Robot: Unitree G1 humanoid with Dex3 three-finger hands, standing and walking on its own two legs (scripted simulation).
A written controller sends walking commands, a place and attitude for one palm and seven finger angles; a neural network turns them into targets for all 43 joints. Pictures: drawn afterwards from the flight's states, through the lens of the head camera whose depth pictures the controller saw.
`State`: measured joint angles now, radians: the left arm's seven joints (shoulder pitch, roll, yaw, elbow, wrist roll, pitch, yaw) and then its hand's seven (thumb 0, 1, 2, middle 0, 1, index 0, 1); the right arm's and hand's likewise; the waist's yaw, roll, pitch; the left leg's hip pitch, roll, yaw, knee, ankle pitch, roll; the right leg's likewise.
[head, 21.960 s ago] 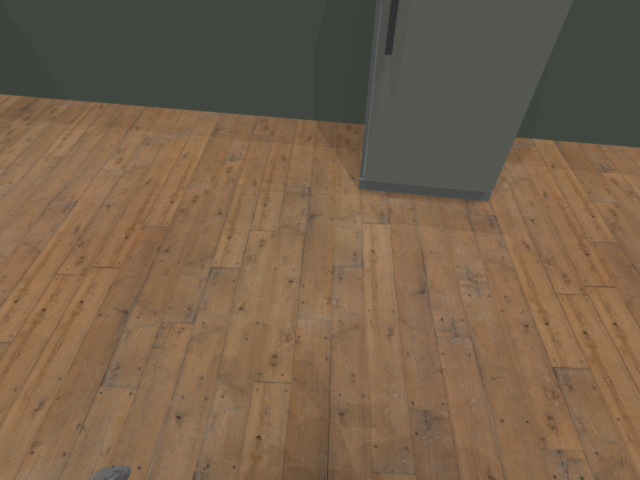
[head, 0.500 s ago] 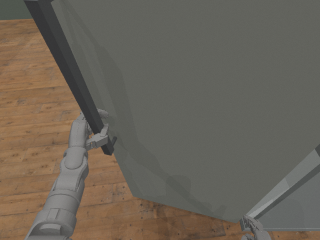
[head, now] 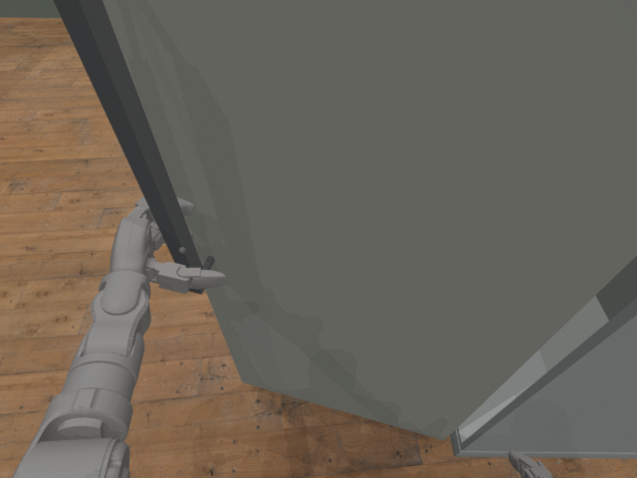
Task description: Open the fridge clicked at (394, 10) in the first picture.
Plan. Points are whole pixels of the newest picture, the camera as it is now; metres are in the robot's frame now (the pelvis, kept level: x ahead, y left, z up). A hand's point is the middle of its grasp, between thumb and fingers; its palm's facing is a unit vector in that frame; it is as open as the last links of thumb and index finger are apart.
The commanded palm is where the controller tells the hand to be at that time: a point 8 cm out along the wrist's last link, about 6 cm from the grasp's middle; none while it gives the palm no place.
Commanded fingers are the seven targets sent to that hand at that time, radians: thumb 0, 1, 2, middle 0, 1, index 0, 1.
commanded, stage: loosen the grip on the handle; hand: left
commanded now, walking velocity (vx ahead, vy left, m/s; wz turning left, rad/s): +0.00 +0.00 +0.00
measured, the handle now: (164, 170) +0.43 +0.21 +0.17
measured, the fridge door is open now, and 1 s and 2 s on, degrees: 75 75 75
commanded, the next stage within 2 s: slip the hand off the handle in 0.20 s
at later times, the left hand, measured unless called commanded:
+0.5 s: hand (147, 246) +0.40 +0.25 +0.06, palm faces +0.18 -0.96 -0.23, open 14.6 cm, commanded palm +0.37 +0.29 +0.07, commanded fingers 0.00 -0.55 0.20 -0.25 -1.15 -0.25 -1.15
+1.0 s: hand (111, 243) +0.40 +0.30 +0.06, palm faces +0.16 -0.96 -0.23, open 14.7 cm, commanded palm +0.36 +0.34 +0.07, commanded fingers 0.00 -0.55 0.20 -0.25 -1.15 -0.25 -1.15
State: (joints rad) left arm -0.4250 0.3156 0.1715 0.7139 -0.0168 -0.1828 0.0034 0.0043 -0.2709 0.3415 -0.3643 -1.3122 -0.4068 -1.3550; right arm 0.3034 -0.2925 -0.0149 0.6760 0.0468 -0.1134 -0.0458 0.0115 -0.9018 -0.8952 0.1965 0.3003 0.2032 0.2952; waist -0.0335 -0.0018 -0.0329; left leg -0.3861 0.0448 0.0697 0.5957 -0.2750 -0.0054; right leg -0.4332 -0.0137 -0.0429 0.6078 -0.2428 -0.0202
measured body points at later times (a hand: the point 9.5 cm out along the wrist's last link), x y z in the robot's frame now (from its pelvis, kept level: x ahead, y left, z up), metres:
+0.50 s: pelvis +0.02 +0.02 -0.01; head +0.06 +0.03 +0.44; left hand +0.39 +0.30 +0.07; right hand +0.15 -0.23 -0.11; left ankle +0.02 +0.13 -0.73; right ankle +0.04 -0.10 -0.73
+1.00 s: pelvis +0.02 +0.03 -0.02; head +0.07 +0.04 +0.43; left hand +0.39 +0.35 +0.08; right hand +0.11 -0.24 -0.12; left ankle +0.02 +0.13 -0.73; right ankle +0.04 -0.10 -0.73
